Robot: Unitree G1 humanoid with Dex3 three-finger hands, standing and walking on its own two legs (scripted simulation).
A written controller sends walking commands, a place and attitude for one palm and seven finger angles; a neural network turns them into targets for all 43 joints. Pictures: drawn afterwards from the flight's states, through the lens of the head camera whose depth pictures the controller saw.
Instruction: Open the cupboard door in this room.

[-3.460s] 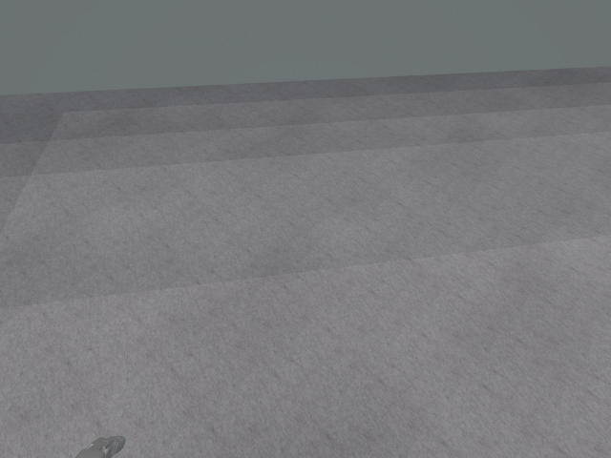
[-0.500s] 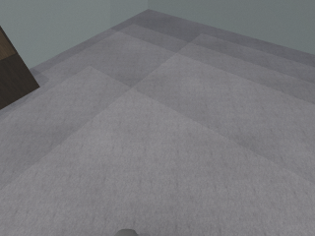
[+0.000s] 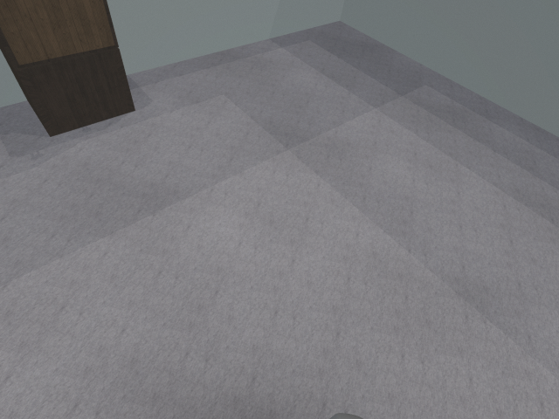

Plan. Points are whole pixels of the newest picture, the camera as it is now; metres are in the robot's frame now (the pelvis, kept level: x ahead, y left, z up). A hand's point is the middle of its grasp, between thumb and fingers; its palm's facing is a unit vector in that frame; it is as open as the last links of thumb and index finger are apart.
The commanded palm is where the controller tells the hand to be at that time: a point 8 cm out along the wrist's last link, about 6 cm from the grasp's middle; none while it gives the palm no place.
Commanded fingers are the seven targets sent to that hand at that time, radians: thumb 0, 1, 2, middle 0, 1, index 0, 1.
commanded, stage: turn or walk to find it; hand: left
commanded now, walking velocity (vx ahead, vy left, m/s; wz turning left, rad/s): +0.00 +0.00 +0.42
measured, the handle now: out of the picture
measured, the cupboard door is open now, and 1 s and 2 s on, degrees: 0 0 0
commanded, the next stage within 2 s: stand and wait in 0.06 s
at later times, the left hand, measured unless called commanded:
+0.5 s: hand out of the picture +0.02 +0.12 -0.16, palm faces +0.10 -0.96 -0.26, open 7.3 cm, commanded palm none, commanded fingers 0.00 0.90 0.90 -0.20 -0.30 -0.20 -0.30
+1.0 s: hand out of the picture -0.08 +0.11 -0.19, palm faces +0.28 -0.94 -0.19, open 7.4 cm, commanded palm none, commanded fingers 0.00 0.90 0.90 -0.20 -0.30 -0.20 -0.30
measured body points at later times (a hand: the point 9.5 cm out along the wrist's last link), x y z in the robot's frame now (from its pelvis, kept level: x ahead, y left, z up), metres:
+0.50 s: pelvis -0.01 -0.07 +0.00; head -0.02 -0.10 +0.44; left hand +0.02 +0.17 -0.14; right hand -0.01 -0.29 -0.18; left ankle +0.00 +0.07 -0.73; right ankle -0.03 -0.14 -0.75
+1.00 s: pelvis -0.05 -0.06 -0.01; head -0.04 -0.05 +0.44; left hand -0.10 +0.16 -0.18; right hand +0.05 -0.28 -0.17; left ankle -0.06 +0.07 -0.75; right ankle -0.03 -0.15 -0.75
